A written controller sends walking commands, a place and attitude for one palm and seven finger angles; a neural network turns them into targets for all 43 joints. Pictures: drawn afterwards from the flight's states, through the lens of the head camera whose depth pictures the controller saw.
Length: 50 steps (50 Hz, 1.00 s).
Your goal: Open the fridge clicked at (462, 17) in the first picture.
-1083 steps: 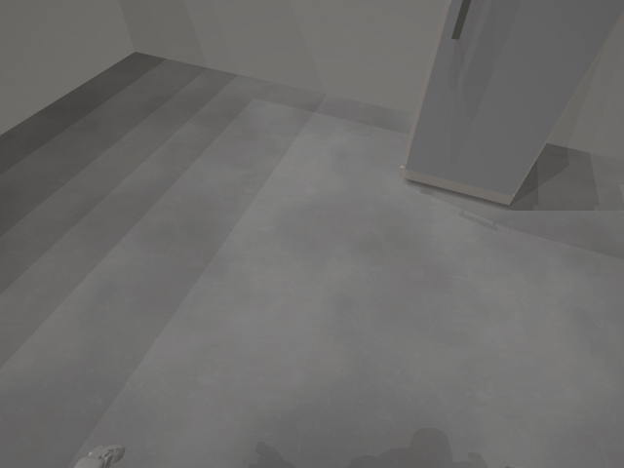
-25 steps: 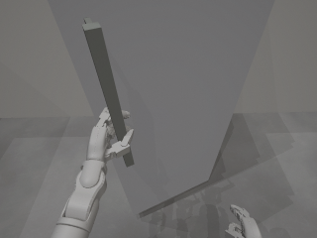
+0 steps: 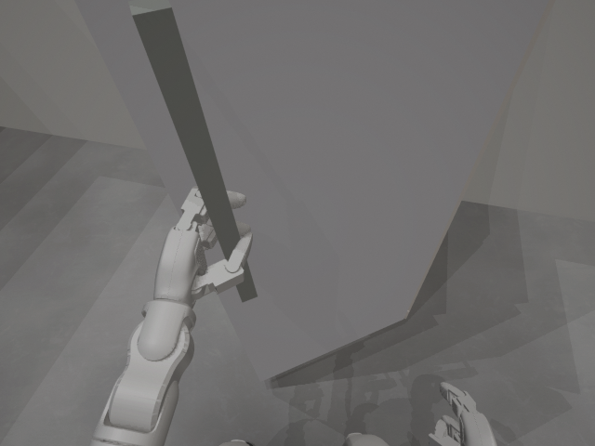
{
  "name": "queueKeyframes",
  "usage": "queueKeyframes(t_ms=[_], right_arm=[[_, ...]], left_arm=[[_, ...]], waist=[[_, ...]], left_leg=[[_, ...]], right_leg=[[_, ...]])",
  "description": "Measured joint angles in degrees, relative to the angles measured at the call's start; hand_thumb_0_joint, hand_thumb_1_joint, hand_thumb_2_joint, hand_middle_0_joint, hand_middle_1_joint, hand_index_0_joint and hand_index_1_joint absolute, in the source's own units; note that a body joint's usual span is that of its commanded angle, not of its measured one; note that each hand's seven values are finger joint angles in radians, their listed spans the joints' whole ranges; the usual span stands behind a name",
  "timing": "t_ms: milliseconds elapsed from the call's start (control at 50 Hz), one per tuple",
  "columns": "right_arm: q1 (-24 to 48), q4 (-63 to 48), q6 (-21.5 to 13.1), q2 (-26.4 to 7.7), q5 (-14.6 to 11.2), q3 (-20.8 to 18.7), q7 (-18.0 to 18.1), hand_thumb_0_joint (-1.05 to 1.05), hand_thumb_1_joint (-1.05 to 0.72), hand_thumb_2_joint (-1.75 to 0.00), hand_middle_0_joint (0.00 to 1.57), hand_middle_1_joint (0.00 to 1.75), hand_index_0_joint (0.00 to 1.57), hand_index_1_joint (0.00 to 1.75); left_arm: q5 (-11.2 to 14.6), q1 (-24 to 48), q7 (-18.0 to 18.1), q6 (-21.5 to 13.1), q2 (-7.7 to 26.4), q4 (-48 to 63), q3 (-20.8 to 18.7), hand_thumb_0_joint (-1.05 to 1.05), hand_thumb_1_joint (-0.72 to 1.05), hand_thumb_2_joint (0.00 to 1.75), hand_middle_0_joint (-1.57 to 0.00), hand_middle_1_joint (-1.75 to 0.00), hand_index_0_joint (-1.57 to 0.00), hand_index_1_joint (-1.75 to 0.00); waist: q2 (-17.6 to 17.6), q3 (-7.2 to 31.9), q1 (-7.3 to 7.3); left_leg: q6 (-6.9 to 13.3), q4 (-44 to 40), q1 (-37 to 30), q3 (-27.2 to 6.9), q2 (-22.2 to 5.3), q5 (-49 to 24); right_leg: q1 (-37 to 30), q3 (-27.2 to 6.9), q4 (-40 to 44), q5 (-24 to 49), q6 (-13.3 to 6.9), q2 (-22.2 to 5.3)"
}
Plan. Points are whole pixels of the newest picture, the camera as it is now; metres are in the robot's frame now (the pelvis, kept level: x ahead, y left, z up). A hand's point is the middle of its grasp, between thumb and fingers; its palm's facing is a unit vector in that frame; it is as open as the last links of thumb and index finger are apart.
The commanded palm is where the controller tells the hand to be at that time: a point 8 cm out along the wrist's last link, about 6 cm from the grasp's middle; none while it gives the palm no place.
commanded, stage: walk backward, drawing the door open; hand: left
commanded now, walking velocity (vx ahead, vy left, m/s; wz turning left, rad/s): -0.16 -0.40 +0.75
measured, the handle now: (214, 194) +0.36 +0.09 +0.17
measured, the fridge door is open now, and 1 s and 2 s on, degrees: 38 70 68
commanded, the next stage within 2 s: stop walking and hold the door back in 0.82 s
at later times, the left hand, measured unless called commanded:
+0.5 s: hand (315, 336) +0.21 -0.02 +0.11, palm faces +0.38 -0.91 -0.17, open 7.3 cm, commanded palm +0.17 +0.01 +0.12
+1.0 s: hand (447, 399) +0.15 -0.13 +0.11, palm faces +0.81 -0.53 -0.23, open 6.9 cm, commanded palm +0.10 -0.10 +0.12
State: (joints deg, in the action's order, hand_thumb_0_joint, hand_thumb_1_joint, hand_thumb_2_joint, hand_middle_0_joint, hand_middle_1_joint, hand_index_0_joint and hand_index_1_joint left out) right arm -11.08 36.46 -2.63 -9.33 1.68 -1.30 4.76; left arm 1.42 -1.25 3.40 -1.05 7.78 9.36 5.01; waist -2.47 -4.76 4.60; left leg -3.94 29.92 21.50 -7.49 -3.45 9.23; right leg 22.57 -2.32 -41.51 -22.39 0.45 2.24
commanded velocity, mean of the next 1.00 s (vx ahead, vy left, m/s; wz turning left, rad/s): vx -0.13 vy -0.29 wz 0.68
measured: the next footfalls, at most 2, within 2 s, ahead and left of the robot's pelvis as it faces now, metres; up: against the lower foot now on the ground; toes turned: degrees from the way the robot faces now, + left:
right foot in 0.02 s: +0.09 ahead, -0.11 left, +0.00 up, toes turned +2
left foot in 0.24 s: -0.01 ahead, +0.06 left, +0.00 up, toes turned +21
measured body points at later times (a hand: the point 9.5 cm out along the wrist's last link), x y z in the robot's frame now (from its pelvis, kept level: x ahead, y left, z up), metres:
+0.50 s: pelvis -0.02 -0.23 -0.01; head +0.06 -0.22 +0.43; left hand +0.19 +0.03 +0.12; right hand +0.25 -0.35 -0.12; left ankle -0.06 -0.01 -0.70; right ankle +0.09 -0.33 -0.72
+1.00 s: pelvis +0.07 -0.46 +0.01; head +0.13 -0.42 +0.45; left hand +0.11 -0.11 +0.13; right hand +0.35 -0.50 -0.11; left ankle -0.04 -0.37 -0.63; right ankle +0.16 -0.50 -0.72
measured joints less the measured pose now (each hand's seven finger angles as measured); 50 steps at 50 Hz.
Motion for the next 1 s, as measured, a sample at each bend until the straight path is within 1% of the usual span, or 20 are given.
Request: queueKeyframes(t_ms=[20, 60, 140, 220, 240, 280, 340, 440, 480, 520, 560, 620, 660, 720, 760, 820, 860, 900, 940, 1000], right_arm=[[0.1, 0.2, -0.1, 0.2, -0.5, 0.1, -0.3, 0.01, -0.91, -0.90, 0.20, 0.30, 0.20, 0.30], [1.3, 1.2, 0.2, 0.1, -1.3, -0.3, -0.5, 0.01, -0.91, -0.90, 0.20, 0.30, 0.20, 0.30], [1.4, 1.7, -0.4, -0.5, -1.0, -1.0, 0.5, 0.01, -0.91, -0.90, 0.20, 0.30, 0.20, 0.30], [1.2, -1.3, -2.6, -1.2, -0.7, -0.2, 1.1, 0.01, -0.91, -0.90, 0.20, 0.30, 0.20, 0.30], [1.3, -2.4, -3.3, -1.3, -0.4, -0.3, 1.0, 0.01, -0.91, -0.90, 0.20, 0.30, 0.20, 0.30], [3.2, -2.4, -3.3, 0.0, 0.1, -0.2, 0.6, 0.01, -0.91, -0.90, 0.20, 0.30, 0.20, 0.30], [4.8, -1.6, -3.4, 0.3, 0.3, 0.9, -0.7, 0.01, -0.91, -0.90, 0.20, 0.30, 0.20, 0.30], [4.2, -2.0, -3.0, 0.3, -2.1, 1.1, -2.3, 0.01, -0.90, -0.90, 0.20, 0.30, 0.21, 0.30], [5.9, -1.0, -2.2, -0.2, -2.7, 0.7, -2.2, 0.01, -0.90, -0.90, 0.20, 0.30, 0.21, 0.30], [6.7, -0.1, -1.7, -0.7, -2.6, -0.2, -1.4, 0.01, -0.90, -0.90, 0.20, 0.30, 0.21, 0.30], [6.8, 0.1, -1.6, -1.1, -2.0, -0.6, -0.4, 0.01, -0.91, -0.90, 0.20, 0.30, 0.21, 0.30], [5.2, -1.6, -2.2, -1.3, -1.6, -0.2, 0.4, 0.01, -0.91, -0.90, 0.20, 0.30, 0.20, 0.30], [4.4, -2.7, -3.1, -0.9, -0.8, -0.4, 0.7, 0.01, -0.91, -0.90, 0.20, 0.30, 0.20, 0.30], [4.2, -1.6, -2.6, 0.5, -0.1, 0.4, -0.3, 0.01, -0.91, -0.90, 0.20, 0.30, 0.20, 0.30], [3.4, -1.1, -2.7, 0.4, -0.2, 0.8, -0.9, 0.01, -0.91, -0.90, 0.20, 0.30, 0.20, 0.30], [1.5, -1.1, -2.9, -0.1, -1.1, 0.7, -1.5, 0.01, -0.90, -0.90, 0.20, 0.30, 0.20, 0.30], [1.0, -0.7, -2.7, 0.0, -1.9, 0.7, -1.7, 0.01, -0.90, -0.90, 0.20, 0.30, 0.21, 0.30], [2.6, 0.9, -2.2, -0.7, -2.2, 0.1, -1.5, 0.01, -0.90, -0.90, 0.20, 0.30, 0.21, 0.30], [3.5, 2.3, -1.9, -1.3, -1.9, -0.7, -0.7, 0.01, -0.90, -0.90, 0.20, 0.30, 0.21, 0.30], [3.7, 2.7, -1.3, -2.6, -1.5, -1.0, 0.6, 0.01, -0.91, -0.90, 0.20, 0.30, 0.20, 0.30]], left_arm=[[-0.2, 0.0, -0.1, 0.1, 0.3, 1.0, 0.0, -0.05, 0.63, 0.74, -0.29, -1.26, -0.16, -1.28], [-0.8, 0.6, 0.2, 0.4, 0.0, 1.8, 0.5, -0.05, 0.62, 0.76, -0.30, -1.27, -0.17, -1.28], [-2.4, 1.0, -0.4, 0.3, -0.8, 2.1, 3.3, -0.04, 0.60, 0.78, -0.31, -1.26, -0.18, -1.28], [-2.9, 0.3, -0.4, -0.3, -0.1, 4.5, 5.2, -0.05, 0.60, 0.77, -0.31, -1.27, -0.18, -1.26], [-2.8, 0.4, -0.2, -0.5, 0.2, 5.4, 5.3, -0.05, 0.61, 0.77, -0.31, -1.27, -0.17, -1.24], [-2.5, 1.8, -0.3, -2.4, 1.4, 4.5, 4.5, -0.06, 0.61, 0.78, -0.31, -1.27, -0.16, -1.23], [-2.2, 2.2, -1.4, -3.1, 1.6, 3.9, 3.1, -0.05, 0.61, 0.79, -0.31, -1.26, -0.16, -1.25], [-1.4, 1.0, -1.2, -1.8, 1.8, 5.9, 1.6, -0.05, 0.59, 0.82, -0.33, -1.25, -0.16, -1.28], [-1.2, 0.5, -0.4, -1.5, 1.2, 6.6, 0.0, -0.05, 0.59, 0.82, -0.35, -1.27, -0.17, -1.30], [-1.1, -0.2, -0.2, -0.9, 0.8, 6.8, -0.6, -0.05, 0.59, 0.82, -0.35, -1.27, -0.17, -1.31], [-1.1, -1.1, -0.3, -0.9, 0.7, 7.0, -1.0, -0.05, 0.59, 0.82, -0.35, -1.26, -0.18, -1.32], [-1.0, -2.8, -0.5, -1.0, 1.6, 8.3, -1.5, -0.05, 0.59, 0.81, -0.35, -1.27, -0.18, -1.32], [-1.0, -2.3, -0.4, -2.1, 2.9, 8.8, -2.2, -0.05, 0.59, 0.81, -0.36, -1.29, -0.18, -1.31], [-1.5, -2.0, -0.5, -3.8, 4.0, 7.3, -4.3, -0.05, 0.59, 0.81, -0.38, -1.31, -0.19, -1.32], [-1.4, -2.3, -0.4, -3.4, 3.7, 7.2, -5.1, -0.05, 0.60, 0.81, -0.37, -1.30, -0.19, -1.33], [-0.5, -3.3, 0.0, -2.5, 3.7, 7.6, -6.3, -0.04, 0.61, 0.81, -0.37, -1.29, -0.19, -1.35], [0.0, -4.1, 0.6, -2.1, 4.5, 8.2, -8.1, -0.05, 0.61, 0.81, -0.38, -1.30, -0.19, -1.36], [0.4, -4.7, 1.3, -2.0, 4.0, 7.9, -9.6, -0.05, 0.61, 0.81, -0.39, -1.31, -0.19, -1.36], [0.7, -5.7, 1.7, -2.0, 3.6, 7.3, -10.2, -0.04, 0.62, 0.81, -0.39, -1.30, -0.19, -1.37], [0.9, -5.4, 2.1, -3.6, 3.6, 3.8, -9.7, -0.04, 0.61, 0.81, -0.38, -1.29, -0.21, -1.37]], waist=[[0.6, -0.2, -0.80], [0.3, -1.9, -0.37], [1.9, -2.9, -0.85], [2.8, -2.2, -1.06], [2.3, -1.9, -0.95], [4.2, -4.5, -0.97], [2.7, -6.2, -1.39], [0.5, -4.9, -4.70], [-1.0, -5.9, -4.19], [-0.5, -6.1, -3.42], [0.6, -6.2, -2.82], [2.1, -4.3, -1.92], [2.4, -4.1, -1.78], [3.9, -6.1, -2.40], [2.4, -6.3, -2.92], [-0.2, -5.4, -4.38], [-0.2, -4.4, -5.26], [-1.1, -5.1, -4.29], [0.1, -5.2, -4.02], [1.2, -4.6, -3.90]], left_leg=[[0.3, 1.6, 1.2, -0.3, -0.4, 2.3], [1.1, 10.7, 4.6, 0.5, -0.8, 10.2], [2.0, 28.0, 7.2, 8.6, 1.4, 18.2], [3.5, 9.5, -2.2, 14.4, 1.1, 10.0], [4.7, 5.4, -3.7, 13.4, 0.5, 7.2], [3.3, 6.2, -3.4, 11.5, 1.0, 7.3], [0.4, 4.0, -2.7, 6.5, -1.3, 4.8], [-0.6, 4.4, 1.1, -0.1, -5.2, 4.6], [1.0, 10.9, 4.0, -1.6, -5.4, 12.5], [1.9, 23.5, 7.1, 1.8, -2.4, 19.2], [2.1, 28.3, 6.8, 7.1, -0.2, 21.7], [2.9, 14.1, 0.3, 13.8, 1.4, 15.2], [4.6, 8.8, -0.8, 12.1, 0.3, 3.6], [1.6, 7.3, -1.6, 8.5, -1.1, 6.1], [0.2, 3.9, -1.5, 5.1, -3.1, 4.4], [-0.6, 1.6, 0.1, 0.5, -5.8, 2.3], [0.2, 4.4, 2.4, -1.4, -6.4, 5.9], [1.2, 16.3, 6.5, -1.4, -4.9, 15.6], [1.4, 31.8, 9.7, 2.7, -1.5, 21.2], [1.1, 40.1, 9.9, 9.6, 2.0, 22.4]], right_leg=[[-1.5, 0.9, 4.9, 4.2, -0.3, -1.4], [-1.7, 4.9, 5.0, 8.2, -2.5, -1.2], [-2.8, 10.3, 7.0, 8.5, -5.7, -3.2], [0.1, 14.7, 5.0, 8.0, -6.7, -4.0], [2.8, 14.4, 0.2, 5.6, -4.3, -3.4], [6.9, 8.9, -12.9, -0.1, -0.5, -2.8], [10.0, 4.0, -20.5, -0.5, 1.3, -2.0], [-0.8, 2.1, 5.0, 7.4, 2.5, -5.8], [-0.4, 5.1, 3.7, 8.5, 1.6, -4.7], [-0.3, 7.3, 2.8, 7.3, -0.3, -5.7], [-0.9, 9.1, 3.8, 7.5, -1.7, -6.6], [1.0, 12.0, 2.5, 7.3, -3.2, -7.2], [5.1, 10.9, -7.1, 1.6, -1.0, -5.4], [8.2, 5.2, -18.2, -0.3, 1.4, -2.9], [7.6, 3.9, -16.2, 1.8, 1.9, -2.7], [0.6, 3.3, -0.8, 3.2, 2.2, -3.8], [-3.3, 4.3, 7.4, 7.1, 1.7, -4.4], [-2.7, 6.8, 5.1, 6.6, 0.2, -4.2], [-2.9, 7.8, 4.5, 5.6, -1.2, -5.5], [-4.3, 10.2, 7.0, 6.6, -2.3, -7.2]])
